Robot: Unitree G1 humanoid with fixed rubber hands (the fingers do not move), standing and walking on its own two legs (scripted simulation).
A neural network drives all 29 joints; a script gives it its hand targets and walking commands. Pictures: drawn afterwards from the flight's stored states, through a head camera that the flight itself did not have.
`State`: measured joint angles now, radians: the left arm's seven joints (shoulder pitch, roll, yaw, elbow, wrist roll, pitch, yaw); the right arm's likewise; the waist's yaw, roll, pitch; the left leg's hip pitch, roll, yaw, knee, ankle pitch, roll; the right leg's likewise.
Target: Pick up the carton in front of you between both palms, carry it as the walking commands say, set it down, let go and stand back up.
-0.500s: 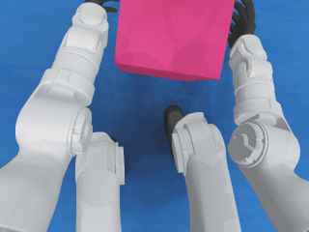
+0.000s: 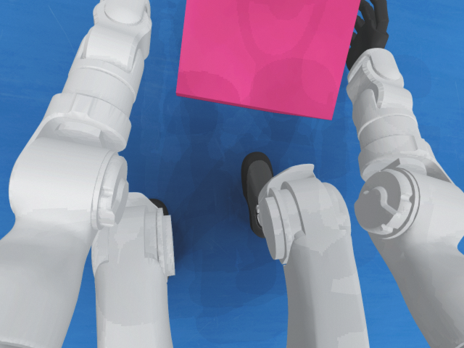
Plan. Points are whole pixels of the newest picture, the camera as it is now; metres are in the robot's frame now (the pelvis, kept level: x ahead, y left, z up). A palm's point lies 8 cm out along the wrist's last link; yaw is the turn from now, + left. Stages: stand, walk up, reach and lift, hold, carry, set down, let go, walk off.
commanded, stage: set down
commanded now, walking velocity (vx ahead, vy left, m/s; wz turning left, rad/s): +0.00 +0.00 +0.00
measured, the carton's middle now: (248, 43) +0.50 -0.12 -0.26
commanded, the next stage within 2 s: let go in 1.24 s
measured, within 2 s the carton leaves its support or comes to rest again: neither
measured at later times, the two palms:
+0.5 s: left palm out of the picture +0.58 +0.05 -0.09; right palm (426, 40) +0.46 -0.30 -0.10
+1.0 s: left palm out of the picture +0.59 +0.06 +0.05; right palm out of the picture +0.46 -0.31 +0.05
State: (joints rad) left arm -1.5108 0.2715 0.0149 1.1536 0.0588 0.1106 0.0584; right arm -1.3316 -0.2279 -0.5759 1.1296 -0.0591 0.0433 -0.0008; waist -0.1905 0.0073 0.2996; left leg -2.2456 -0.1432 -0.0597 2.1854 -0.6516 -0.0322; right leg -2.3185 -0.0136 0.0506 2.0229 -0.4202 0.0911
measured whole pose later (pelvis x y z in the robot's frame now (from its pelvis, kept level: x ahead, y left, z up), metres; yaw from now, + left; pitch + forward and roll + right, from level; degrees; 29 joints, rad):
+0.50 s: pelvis +0.00 -0.01 +0.03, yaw -1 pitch +41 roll -1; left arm -1.43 0.39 -0.02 0.98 -0.08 0.20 0.09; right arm -1.18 -0.22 -0.36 0.84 0.16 0.10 -0.13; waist -0.18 0.04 0.22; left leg -2.13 -0.07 -0.06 2.07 -0.65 -0.04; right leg -2.23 0.00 0.02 1.92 -0.39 0.04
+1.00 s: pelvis +0.03 -0.01 +0.15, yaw -1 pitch +48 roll +0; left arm -1.24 0.34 0.08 0.89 0.01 0.25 0.03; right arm -0.96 -0.17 -0.41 0.66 0.09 0.19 -0.07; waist -0.19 0.05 -0.06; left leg -1.89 -0.06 -0.06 1.63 -0.57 -0.03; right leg -1.99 0.00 0.03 1.51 -0.36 0.03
